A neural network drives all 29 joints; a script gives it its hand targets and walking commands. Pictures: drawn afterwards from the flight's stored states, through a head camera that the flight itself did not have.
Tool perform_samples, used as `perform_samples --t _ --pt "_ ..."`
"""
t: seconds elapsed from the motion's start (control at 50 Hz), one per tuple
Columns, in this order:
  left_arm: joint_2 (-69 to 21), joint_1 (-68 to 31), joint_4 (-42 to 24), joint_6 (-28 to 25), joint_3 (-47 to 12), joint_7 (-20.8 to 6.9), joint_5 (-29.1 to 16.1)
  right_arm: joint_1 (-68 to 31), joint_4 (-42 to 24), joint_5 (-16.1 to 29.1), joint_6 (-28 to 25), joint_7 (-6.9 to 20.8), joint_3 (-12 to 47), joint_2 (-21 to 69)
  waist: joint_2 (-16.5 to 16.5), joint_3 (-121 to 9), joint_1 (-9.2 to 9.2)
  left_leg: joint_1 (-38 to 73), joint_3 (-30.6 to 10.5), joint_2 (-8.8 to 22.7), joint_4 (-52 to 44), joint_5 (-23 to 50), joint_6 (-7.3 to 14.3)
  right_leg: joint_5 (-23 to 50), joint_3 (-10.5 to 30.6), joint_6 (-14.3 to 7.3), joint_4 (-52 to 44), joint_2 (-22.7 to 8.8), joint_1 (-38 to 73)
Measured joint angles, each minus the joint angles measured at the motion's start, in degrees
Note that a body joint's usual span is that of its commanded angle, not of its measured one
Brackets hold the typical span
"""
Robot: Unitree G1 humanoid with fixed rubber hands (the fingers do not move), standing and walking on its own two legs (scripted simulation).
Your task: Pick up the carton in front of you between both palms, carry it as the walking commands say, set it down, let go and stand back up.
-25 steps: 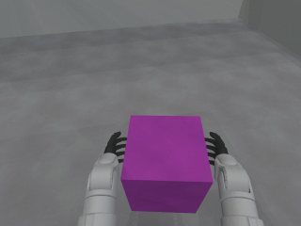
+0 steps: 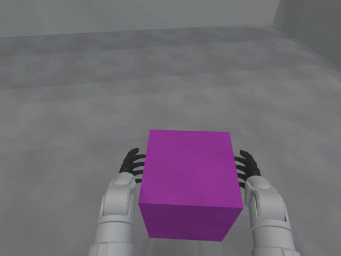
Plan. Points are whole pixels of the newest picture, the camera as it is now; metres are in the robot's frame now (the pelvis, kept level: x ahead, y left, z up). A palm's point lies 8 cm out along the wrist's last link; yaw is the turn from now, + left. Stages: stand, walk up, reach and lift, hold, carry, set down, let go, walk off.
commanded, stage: carry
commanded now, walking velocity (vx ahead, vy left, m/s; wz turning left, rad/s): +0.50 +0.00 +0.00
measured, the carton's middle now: (187, 187) +0.32 +0.00 -0.04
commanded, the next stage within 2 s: none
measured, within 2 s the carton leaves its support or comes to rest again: neither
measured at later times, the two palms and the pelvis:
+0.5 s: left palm (146, 119) +0.51 +0.13 +0.03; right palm (238, 122) +0.52 -0.17 +0.02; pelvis +0.22 -0.03 -0.01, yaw +2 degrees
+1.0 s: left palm (146, 90) +0.65 +0.15 +0.04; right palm (227, 90) +0.66 -0.15 +0.05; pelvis +0.36 -0.01 +0.00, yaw +1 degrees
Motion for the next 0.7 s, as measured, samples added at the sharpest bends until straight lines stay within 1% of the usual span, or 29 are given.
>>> perform_samples --t 0.02,0.04,0.06,0.1,0.12,0.14,0.16,0.2,0.24,0.3,0.36,0.4,0.44,0.46,0.48,0.52,0.54,0.56,0.58,0.64,0.68,0.7 --pt "-0.03 -0.23 -0.44 -0.1 0.23 -0.01 0.04 -0.47 -0.04 0.07 -0.26 0.03 -0.13 0.09 -0.39 0.15 -0.03 1.45 0.72 -0.67 -2.87 3.44 0.6 -1.29 0.36 0.56 1.65 -0.8 -0.28" --pt "-0.02 -0.39 -0.72 -0.31 0.66 -0.07 0.03 -1.04 0.27 -0.01 -0.6 0.05 -0.17 0.24 -0.74 0.34 -0.09 2.16 1.48 -1.17 -3.87 7.62 1.32 -2.71 0.73 0.98 5.44 -1.8 -1.66" --pt "0.02 -0.29 -0.79 -0.58 1.17 -0.17 0.0 -1.56 0.87 -0.24 -0.93 0.05 -0.04 0.38 -0.69 0.48 -0.27 2.35 2.07 -1.39 -3.36 7.78 1.96 -2.55 1.27 1.19 11.69 -2.56 -4.51" --pt "0.12 0.31 -0.86 -0.85 1.52 -0.16 -0.14 -1.8 1.52 -0.54 -1.01 -0.04 0.48 0.45 0.69 0.96 -0.85 3.5 2.35 -1.18 -3.86 5.35 2.76 -5.27 3.33 0.86 26.21 -1.84 -11.87" --pt "0.19 0.68 -0.93 -0.86 1.36 -0.17 -0.27 -1.34 1.35 -0.45 -0.96 -0.12 0.83 0.35 1.36 1.25 -1.08 4.5 2.22 -1.08 -5.09 4.84 2.85 -6.12 3.83 0.43 31.46 -1.43 -15.29" --pt "0.28 1.15 -1.13 -0.84 1.0 -0.15 -0.45 -0.56 0.85 -0.18 -0.88 -0.31 1.32 0.2 1.88 1.47 -1.26 5.7 2.0 -1.03 -6.76 4.89 2.72 -5.76 3.89 0.07 34.32 -1.37 -18.23" --pt "0.38 1.68 -1.51 -0.83 0.56 -0.11 -0.7 0.3 0.12 0.19 -0.82 -0.54 1.85 0.02 2.3 1.67 -1.4 7.02 1.73 -0.99 -8.69 5.37 2.29 -4.42 3.67 -0.15 34.93 -1.59 -20.65" --pt "0.56 2.72 -2.91 -0.82 -0.12 0.1 -1.49 1.63 -1.56 1.09 -0.75 -1.0 2.79 -0.25 2.83 2.13 -1.6 9.73 1.26 -0.94 -12.4 6.23 1.91 -0.61 3.03 -0.11 31.98 -2.37 -24.34" --pt "0.66 3.47 -5.04 -0.7 -0.55 0.38 -2.38 2.25 -3.54 1.98 -0.65 -1.28 3.4 -0.37 3.01 2.56 -1.64 12.23 0.84 -0.87 -15.32 6.54 1.62 3.29 2.44 0.25 26.68 -3.16 -26.9" --pt "0.7 3.81 -7.67 -0.52 -0.88 0.74 -2.97 2.18 -5.89 2.43 -0.34 -1.57 3.99 -0.35 2.79 2.71 -1.25 15.67 0.33 -0.72 -17.94 5.78 0.62 8.97 1.58 0.52 17.86 -3.86 -28.75" --pt "0.67 3.72 -8.11 -0.28 -0.77 0.72 -3.04 1.72 -6.28 1.84 0.18 -1.18 3.97 -0.27 2.7 1.88 -0.6 18.85 -0.03 -0.31 -18.37 3.33 -0.87 13.2 0.11 0.47 10.93 -3.67 -28.37" --pt "0.62 3.25 -6.95 -0.18 -0.51 0.52 -2.76 1.34 -5.53 1.06 0.55 -0.81 3.63 -0.19 2.87 1.25 -0.26 20.36 -0.44 0.31 -16.12 0.18 -2.12 15.72 -1.48 0.36 6.7 -3.02 -26.4" --pt "0.41 1.96 -4.82 -0.17 -0.09 0.15 -2.19 0.82 -4.49 0.11 0.81 -0.56 2.9 -0.15 2.81 0.82 -0.08 20.0 -1.28 1.25 -9.01 -5.3 -3.48 18.66 -3.19 -0.27 2.52 -2.25 -22.79" --pt "0.24 1.09 -2.91 -0.82 -0.1 0.14 -1.69 0.23 -3.57 -0.11 0.7 -0.39 2.08 -0.32 4.13 0.84 0.2 17.68 -1.84 2.86 -2.44 -7.3 -3.56 18.29 -3.98 -1.61 4.45 -1.52 -22.98" --pt "0.07 0.21 -1.16 -1.29 0.08 0.17 -1.35 -0.24 -2.7 -0.29 0.65 -0.26 1.28 -0.38 4.98 1.28 0.33 14.26 -3.54 3.27 5.52 -8.52 -3.45 16.56 -4.46 -2.57 6.52 -1.18 -23.22" --pt "-0.11 -0.53 0.82 -1.66 0.42 0.07 -1.18 -0.06 -1.91 -0.55 0.48 -0.23 0.39 -0.17 5.16 2.58 0.1 7.05 -6.39 1.64 18.67 -11.27 -2.75 14.2 -4.88 -3.38 6.74 -1.34 -22.04" --pt "-0.08 -0.27 1.07 -1.88 0.42 -0.04 -1.22 0.4 -1.91 -0.68 0.24 -0.25 0.37 0.01 4.95 3.27 -0.1 4.19 -6.67 0.87 21.78 -11.79 -2.29 14.09 -4.94 -3.13 5.46 -1.51 -20.9" --pt "0.01 0.26 1.04 -2.24 0.27 -0.08 -1.35 0.91 -1.93 -0.64 -0.08 -0.41 0.86 -0.08 4.74 3.9 -0.25 2.1 -6.44 0.42 22.02 -11.65 -1.96 14.41 -4.95 -2.68 3.81 -1.59 -19.62" --pt "0.13 0.86 0.88 -2.74 0.12 -0.08 -1.5 1.33 -1.97 -0.52 -0.47 -0.6 1.4 -0.21 4.54 4.48 -0.37 0.64 -6.03 0.18 20.08 -11.05 -1.77 14.72 -4.91 -2.61 2.18 -1.6 -18.39" --pt "0.41 2.24 -0.25 -4.43 -0.03 -0.03 -2.2 1.95 -2.52 0.15 -1.85 -1.15 2.6 -0.35 4.26 5.94 -0.67 -1.22 -5.01 -0.18 9.5 -7.48 -1.76 14.87 -4.69 -2.51 -0.92 -1.49 -15.39" --pt "0.49 2.69 -1.56 -5.08 -0.23 0.26 -2.75 2.16 -3.59 0.61 -2.48 -1.44 3.07 -0.39 4.37 6.59 -0.77 -0.93 -4.35 -0.09 2.39 -2.38 -1.77 13.86 -4.59 -2.13 -0.94 -1.28 -13.97" --pt "0.51 2.84 -2.42 -5.1 -0.36 0.36 -3.08 2.25 -4.35 0.9 -2.54 -1.5 3.21 -0.4 4.5 6.74 -0.81 -0.13 -3.84 0.08 -1.42 1.82 -1.77 12.93 -4.55 -1.86 -0.23 -1.13 -13.42"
